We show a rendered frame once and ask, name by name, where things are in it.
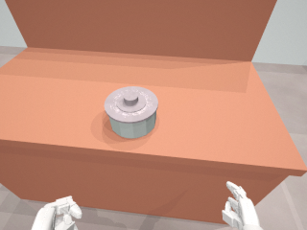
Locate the knob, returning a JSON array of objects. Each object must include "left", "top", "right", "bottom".
[{"left": 123, "top": 91, "right": 138, "bottom": 104}]

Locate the pot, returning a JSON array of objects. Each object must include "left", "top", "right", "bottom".
[{"left": 109, "top": 112, "right": 156, "bottom": 139}]

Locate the robot right hand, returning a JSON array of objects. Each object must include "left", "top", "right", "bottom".
[{"left": 222, "top": 181, "right": 261, "bottom": 230}]

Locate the table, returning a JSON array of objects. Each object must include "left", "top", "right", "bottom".
[{"left": 0, "top": 0, "right": 307, "bottom": 225}]

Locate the lid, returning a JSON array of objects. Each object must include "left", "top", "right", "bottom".
[{"left": 104, "top": 86, "right": 158, "bottom": 124}]

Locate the robot left hand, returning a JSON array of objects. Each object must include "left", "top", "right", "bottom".
[{"left": 31, "top": 196, "right": 83, "bottom": 230}]

